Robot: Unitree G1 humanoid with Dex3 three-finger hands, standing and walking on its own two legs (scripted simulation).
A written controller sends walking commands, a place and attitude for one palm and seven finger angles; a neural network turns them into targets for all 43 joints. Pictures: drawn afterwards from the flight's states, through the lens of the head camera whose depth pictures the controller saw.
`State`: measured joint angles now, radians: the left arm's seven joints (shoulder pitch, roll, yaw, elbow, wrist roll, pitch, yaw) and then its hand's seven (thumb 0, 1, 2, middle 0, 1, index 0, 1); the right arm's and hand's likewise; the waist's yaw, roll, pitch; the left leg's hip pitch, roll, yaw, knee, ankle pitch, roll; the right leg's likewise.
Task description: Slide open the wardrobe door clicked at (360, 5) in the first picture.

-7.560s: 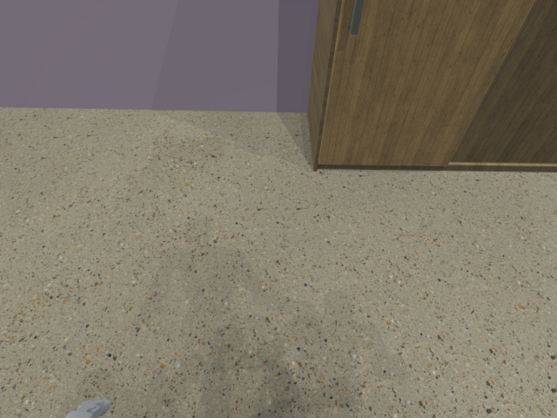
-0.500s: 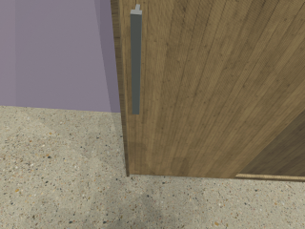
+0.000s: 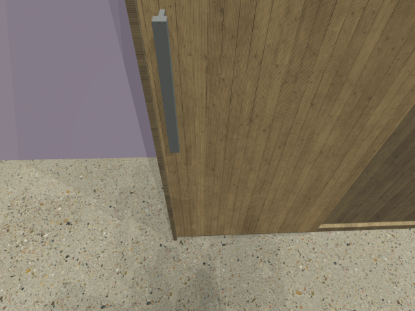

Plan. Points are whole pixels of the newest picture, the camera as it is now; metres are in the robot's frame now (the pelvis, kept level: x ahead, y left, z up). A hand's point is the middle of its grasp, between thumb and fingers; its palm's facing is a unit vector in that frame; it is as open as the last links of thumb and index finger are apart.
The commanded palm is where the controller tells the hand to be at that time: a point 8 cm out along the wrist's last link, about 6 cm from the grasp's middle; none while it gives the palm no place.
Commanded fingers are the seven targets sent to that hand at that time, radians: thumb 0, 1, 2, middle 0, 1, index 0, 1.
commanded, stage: come to a stop and stand still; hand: left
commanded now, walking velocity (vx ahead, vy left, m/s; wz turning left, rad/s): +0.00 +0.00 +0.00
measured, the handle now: (169, 92) +0.54 +0.12 +0.14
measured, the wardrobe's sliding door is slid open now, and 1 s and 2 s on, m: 0.00 0.00 0.00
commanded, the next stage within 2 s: look again from close up in 0.48 s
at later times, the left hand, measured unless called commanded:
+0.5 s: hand out of the picture +0.03 +0.20 -0.18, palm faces +0.00 -0.98 -0.22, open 7.4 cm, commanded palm none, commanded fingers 0.00 0.90 0.90 -0.20 -0.30 -0.20 -0.30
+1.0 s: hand out of the picture +0.05 +0.21 -0.17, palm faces -0.01 -0.97 -0.25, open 7.4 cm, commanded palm none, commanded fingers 0.00 0.90 0.90 -0.20 -0.30 -0.20 -0.30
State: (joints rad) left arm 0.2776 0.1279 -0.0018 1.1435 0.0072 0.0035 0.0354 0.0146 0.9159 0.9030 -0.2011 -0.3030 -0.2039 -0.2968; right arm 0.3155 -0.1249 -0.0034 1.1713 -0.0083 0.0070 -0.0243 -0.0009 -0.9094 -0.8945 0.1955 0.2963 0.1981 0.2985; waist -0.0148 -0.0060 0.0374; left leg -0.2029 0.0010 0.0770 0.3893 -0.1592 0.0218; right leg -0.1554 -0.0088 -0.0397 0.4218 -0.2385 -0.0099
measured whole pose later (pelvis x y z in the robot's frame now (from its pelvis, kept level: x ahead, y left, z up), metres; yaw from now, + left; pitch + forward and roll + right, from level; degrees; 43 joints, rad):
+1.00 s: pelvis +0.02 +0.00 +0.00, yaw +0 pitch -1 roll +0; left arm 0.22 0.24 -0.01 1.08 0.02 -0.02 0.01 0.01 0.90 0.90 -0.20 -0.30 -0.20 -0.30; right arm 0.17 -0.23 0.01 1.10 -0.01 -0.02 -0.01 0.00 -0.90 -0.89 0.20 0.30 0.20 0.30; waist 0.01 -0.02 0.04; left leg -0.21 0.00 0.08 0.43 -0.21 0.03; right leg -0.15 -0.01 -0.04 0.45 -0.28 0.00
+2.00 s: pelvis -0.02 -0.02 -0.08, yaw +3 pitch +10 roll -2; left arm 0.34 0.28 0.26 0.07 -0.33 -0.43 -0.38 0.01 0.39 0.69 -0.24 -0.63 -0.24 -0.62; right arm 0.20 -0.23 0.02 0.60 0.03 -0.25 -0.09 0.01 -0.90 -0.89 0.20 0.30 0.20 0.30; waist 0.04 0.02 -0.09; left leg -0.81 0.05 -0.04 1.06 -0.43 -0.01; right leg -0.69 0.02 -0.14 1.03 -0.51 -0.06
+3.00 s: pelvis -0.01 +0.01 -0.02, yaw +3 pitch +1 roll -2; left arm 0.00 0.42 0.41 0.22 -0.35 -0.07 -0.41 -0.01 -0.50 0.31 -0.30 -1.20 -0.30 -1.19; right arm 0.26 -0.26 0.07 0.62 0.06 -0.24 -0.12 0.01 -0.90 -0.89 0.20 0.30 0.20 0.30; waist 0.03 0.04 -0.03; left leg -0.41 0.01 0.02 0.66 -0.28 0.03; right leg -0.30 0.00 -0.09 0.61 -0.33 -0.01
